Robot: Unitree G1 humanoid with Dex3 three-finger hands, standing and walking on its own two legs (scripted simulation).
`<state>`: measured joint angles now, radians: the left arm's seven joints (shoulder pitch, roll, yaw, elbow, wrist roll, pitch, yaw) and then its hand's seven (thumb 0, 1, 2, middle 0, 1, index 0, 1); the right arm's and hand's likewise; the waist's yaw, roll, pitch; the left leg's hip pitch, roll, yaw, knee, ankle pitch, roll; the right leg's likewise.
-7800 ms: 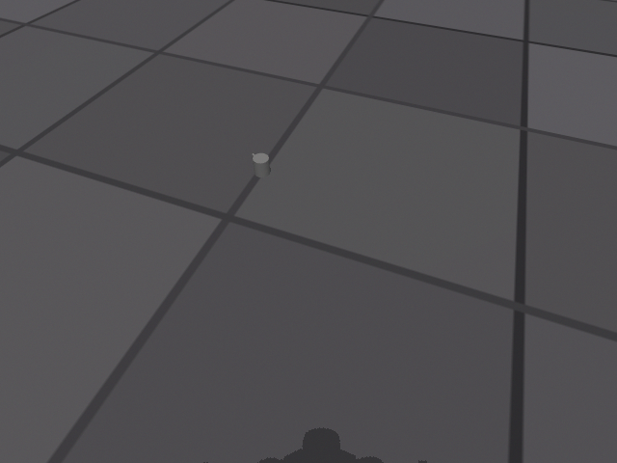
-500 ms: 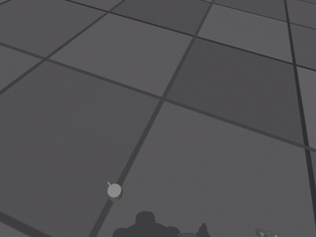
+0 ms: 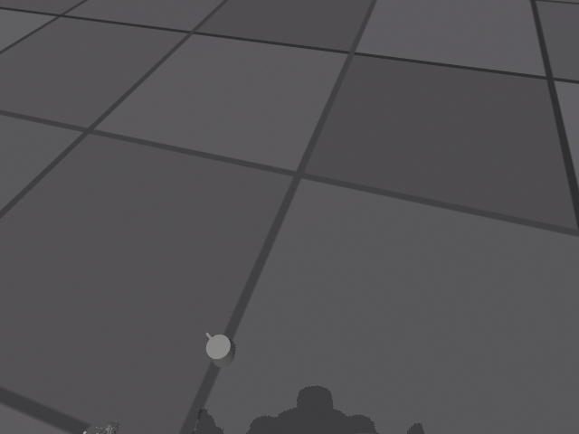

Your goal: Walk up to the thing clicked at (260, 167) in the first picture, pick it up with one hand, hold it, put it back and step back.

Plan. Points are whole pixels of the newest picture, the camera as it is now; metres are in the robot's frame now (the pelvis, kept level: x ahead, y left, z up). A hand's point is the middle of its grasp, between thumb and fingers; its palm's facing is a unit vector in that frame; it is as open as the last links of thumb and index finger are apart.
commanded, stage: walk up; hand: left
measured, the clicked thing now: (217, 347) +0.48 +0.26 -0.71
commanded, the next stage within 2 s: stand in 0.12 s
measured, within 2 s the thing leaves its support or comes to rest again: neither
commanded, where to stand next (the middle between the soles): +0.09 +0.00 m, yaw +1 degrees
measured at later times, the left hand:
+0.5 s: hand out of the picture +0.11 +0.26 -0.13, palm faces +0.01 -0.95 -0.33, open 7.4 cm
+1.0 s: hand out of the picture +0.07 +0.26 -0.13, palm faces +0.01 -0.94 -0.35, open 7.4 cm
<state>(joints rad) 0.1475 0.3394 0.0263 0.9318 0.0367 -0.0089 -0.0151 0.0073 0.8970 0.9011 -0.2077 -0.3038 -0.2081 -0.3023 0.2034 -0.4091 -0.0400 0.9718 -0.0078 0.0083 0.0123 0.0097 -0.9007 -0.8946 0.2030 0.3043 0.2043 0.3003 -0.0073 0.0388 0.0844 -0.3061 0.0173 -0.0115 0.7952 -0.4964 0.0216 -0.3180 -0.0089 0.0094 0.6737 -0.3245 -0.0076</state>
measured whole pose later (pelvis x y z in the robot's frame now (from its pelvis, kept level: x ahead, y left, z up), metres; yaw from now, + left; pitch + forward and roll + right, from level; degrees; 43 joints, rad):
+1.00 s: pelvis +0.02 +0.00 +0.03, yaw +3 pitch -2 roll +0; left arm 0.11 0.36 -0.01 1.15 0.01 -0.01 0.00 0.01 0.90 0.90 -0.21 -0.30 -0.21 -0.30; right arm 0.11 -0.35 -0.02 1.17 -0.01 0.00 0.02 0.01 -0.90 -0.89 0.20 0.30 0.20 0.30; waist 0.00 0.00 0.08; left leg -0.06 0.01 0.00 0.32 -0.22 -0.02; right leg -0.19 -0.01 0.00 0.34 -0.12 0.00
